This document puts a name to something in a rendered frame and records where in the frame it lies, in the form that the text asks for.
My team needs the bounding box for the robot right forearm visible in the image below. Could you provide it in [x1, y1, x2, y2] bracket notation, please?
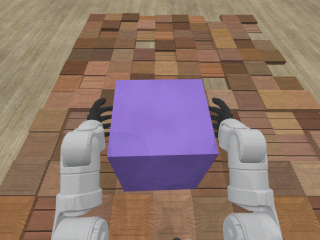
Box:
[218, 118, 283, 240]

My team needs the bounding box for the right robot hand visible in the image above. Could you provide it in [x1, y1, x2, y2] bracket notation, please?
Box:
[208, 97, 233, 138]

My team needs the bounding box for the right robot upper arm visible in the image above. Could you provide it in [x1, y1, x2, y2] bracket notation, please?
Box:
[223, 212, 282, 240]

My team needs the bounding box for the carton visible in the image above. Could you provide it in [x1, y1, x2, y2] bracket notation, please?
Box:
[107, 79, 219, 192]

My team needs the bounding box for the robot left forearm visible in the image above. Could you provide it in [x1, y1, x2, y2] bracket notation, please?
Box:
[51, 120, 106, 240]

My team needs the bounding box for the left robot upper arm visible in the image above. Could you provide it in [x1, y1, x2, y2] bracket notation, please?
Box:
[52, 216, 109, 240]

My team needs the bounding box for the left robot hand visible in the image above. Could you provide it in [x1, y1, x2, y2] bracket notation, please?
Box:
[87, 98, 113, 137]

